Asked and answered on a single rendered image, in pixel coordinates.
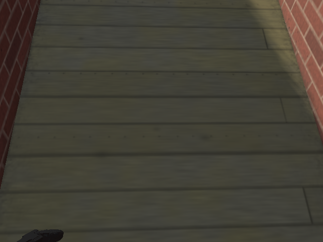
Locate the left robot hand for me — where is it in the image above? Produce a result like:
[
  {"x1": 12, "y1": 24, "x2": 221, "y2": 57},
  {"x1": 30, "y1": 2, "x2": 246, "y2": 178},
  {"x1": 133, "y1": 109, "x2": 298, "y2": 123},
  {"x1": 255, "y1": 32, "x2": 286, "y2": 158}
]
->
[{"x1": 17, "y1": 229, "x2": 64, "y2": 242}]

